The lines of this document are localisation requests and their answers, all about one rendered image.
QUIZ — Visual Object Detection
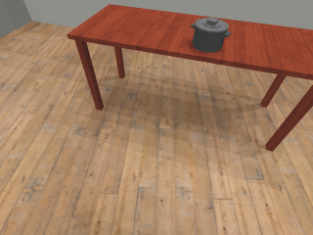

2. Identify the knob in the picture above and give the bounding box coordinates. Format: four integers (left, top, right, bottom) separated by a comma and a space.
206, 17, 219, 24

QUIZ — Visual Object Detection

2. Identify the pot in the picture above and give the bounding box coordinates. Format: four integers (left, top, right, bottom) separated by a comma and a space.
191, 23, 232, 53

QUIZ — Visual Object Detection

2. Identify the table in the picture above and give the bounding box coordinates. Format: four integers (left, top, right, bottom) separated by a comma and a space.
67, 4, 313, 152

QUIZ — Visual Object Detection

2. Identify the lid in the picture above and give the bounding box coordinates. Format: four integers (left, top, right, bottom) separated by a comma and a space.
195, 18, 229, 33

